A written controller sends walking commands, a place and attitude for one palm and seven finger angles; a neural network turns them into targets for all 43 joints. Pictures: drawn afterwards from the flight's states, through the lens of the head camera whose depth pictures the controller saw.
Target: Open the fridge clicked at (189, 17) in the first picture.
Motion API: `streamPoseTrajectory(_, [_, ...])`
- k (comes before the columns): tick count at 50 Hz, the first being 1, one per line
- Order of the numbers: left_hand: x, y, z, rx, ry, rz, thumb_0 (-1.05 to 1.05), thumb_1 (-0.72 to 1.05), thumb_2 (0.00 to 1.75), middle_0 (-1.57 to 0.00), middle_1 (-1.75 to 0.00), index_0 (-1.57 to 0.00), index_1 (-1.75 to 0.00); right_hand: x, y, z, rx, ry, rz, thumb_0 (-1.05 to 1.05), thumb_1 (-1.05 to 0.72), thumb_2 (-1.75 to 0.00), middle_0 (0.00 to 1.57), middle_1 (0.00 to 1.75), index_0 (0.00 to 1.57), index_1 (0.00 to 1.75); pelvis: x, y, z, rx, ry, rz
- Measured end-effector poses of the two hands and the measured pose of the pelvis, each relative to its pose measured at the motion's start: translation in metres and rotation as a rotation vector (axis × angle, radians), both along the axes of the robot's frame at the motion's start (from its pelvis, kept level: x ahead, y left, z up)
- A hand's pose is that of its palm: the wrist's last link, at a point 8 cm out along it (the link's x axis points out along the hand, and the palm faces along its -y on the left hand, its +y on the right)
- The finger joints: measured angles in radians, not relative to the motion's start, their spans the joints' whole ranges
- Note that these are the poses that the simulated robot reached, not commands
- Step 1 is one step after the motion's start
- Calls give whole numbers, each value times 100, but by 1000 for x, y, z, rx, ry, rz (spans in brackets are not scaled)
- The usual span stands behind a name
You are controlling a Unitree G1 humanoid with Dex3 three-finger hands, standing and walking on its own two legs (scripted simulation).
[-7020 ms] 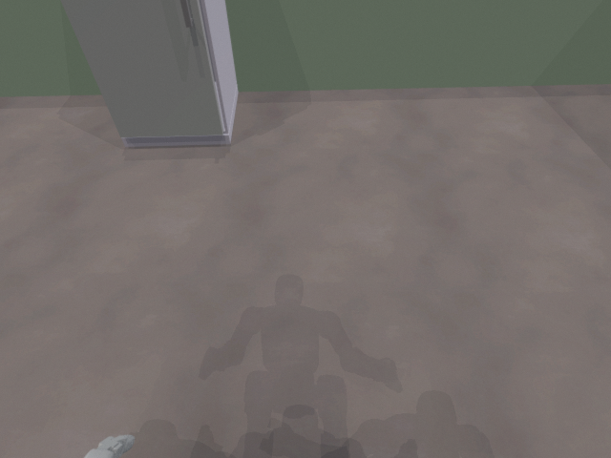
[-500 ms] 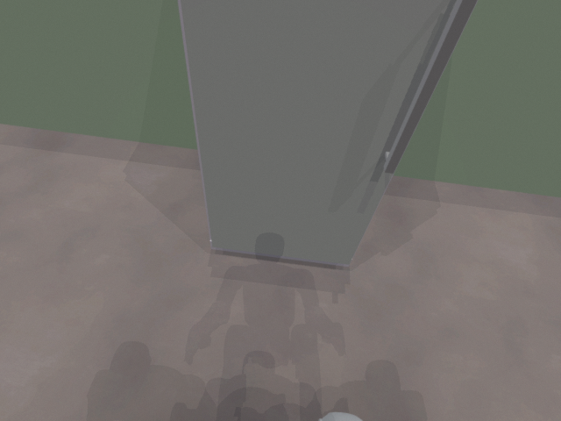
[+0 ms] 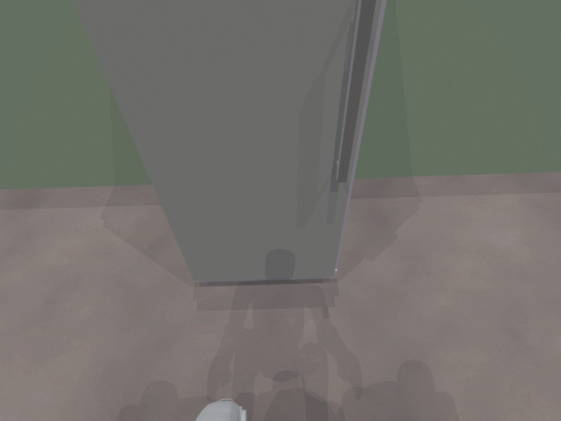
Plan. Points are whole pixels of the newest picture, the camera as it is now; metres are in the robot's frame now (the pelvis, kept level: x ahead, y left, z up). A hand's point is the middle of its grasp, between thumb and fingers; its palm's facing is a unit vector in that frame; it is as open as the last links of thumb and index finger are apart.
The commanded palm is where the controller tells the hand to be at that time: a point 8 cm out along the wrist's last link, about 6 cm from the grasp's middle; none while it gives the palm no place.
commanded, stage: take the last steps up to it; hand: right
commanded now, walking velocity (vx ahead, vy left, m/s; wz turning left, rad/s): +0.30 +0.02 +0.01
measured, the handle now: (350, 99) +0.71 -0.11 +0.09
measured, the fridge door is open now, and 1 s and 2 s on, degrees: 0 0 0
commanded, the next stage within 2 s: come to a stop and stand still in 0.48 s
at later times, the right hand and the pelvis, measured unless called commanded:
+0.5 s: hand (377, 404) +0.20 -0.14 -0.17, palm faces +0.06 +0.98 -0.21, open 7.2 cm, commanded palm none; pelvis +0.17 +0.04 +0.00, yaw -2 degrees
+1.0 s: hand (394, 378) +0.24 -0.18 -0.19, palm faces +0.06 +0.97 -0.22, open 7.4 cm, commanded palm none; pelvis +0.21 +0.02 -0.01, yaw +1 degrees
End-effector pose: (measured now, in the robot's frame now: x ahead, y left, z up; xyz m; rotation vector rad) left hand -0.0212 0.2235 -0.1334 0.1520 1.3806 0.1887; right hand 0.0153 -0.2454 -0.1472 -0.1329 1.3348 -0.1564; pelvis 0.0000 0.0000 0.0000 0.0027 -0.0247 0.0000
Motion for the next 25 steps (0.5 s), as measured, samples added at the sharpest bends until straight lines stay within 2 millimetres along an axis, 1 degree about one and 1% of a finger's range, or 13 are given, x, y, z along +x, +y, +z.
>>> streamPoseTrajectory(3, [-15, -2, -6, -21, 75, 43, 0, 91, 90, -20, -30, -20, -30, 40, 9, 0, -1, -30, 29, 0, -91, -90, 20, 30, 19, 30, 19, 5, -3, -10, 3, 2])
streamPoseTrajectory(7, [-26, 1, -15, -51, 179, 95, 1, 91, 90, -20, -30, -20, -30, 106, 29, 0, -4, -90, 81, 0, -91, -90, 20, 30, 19, 30, 49, 17, -11, -18, 8, 5])
streamPoseTrajectory(10, [-23, 9, -26, -73, 251, 117, 1, 91, 90, -20, -30, -20, -30, 156, 47, -3, -13, -163, 108, 0, -91, -90, 20, 30, 20, 30, 76, 31, -23, -17, 9, 5])
streamPoseTrajectory(12, [-10, 18, -30, -84, 277, 115, 1, 91, 90, -20, -30, -20, -30, 178, 57, -3, -18, -211, 104, 0, -91, -90, 20, 30, 20, 30, 90, 39, -26, -8, 2, -5])
streamPoseTrajectory(13, [1, 23, -30, -83, 273, 110, 1, 91, 90, -20, -30, -20, -30, 183, 61, -2, -17, -224, 93, 0, -91, -90, 20, 30, 20, 30, 96, 42, -25, -7, -3, -12])
streamPoseTrajectory(15, [31, 34, -28, -74, 238, 93, 1, 91, 90, -20, -30, -20, -30, 187, 66, 2, -13, -220, 65, 0, -91, -90, 20, 30, 20, 30, 109, 46, -20, -6, -9, -18])
streamPoseTrajectory(17, [70, 44, -24, -60, 174, 70, 1, 91, 90, -20, -30, -20, -30, 185, 70, 5, -12, -187, 44, 0, -91, -90, 20, 30, 20, 30, 122, 49, -13, -5, -7, -20])
streamPoseTrajectory(19, [111, 51, -21, -47, 99, 45, 1, 91, 90, -19, -30, -20, -30, 183, 65, 10, -36, -165, 6, -1, -94, -89, 20, 30, 20, 30, 135, 50, -7, -2, -1, -25])
streamPoseTrajectory(22, [172, 55, -15, -35, -10, 12, 1, 91, 90, -19, -30, -20, -30, 178, 59, 12, -46, -106, 0, -2, -95, -90, 20, 30, 20, 30, 154, 49, -2, 0, 7, -28])
streamPoseTrajectory(25, [227, 50, -10, -34, -96, -24, 0, 91, 90, -19, -30, -20, -30, 171, 56, 9, -31, -47, -17, -1, -94, -90, 20, 30, 20, 30, 172, 44, 0, 7, 10, -28])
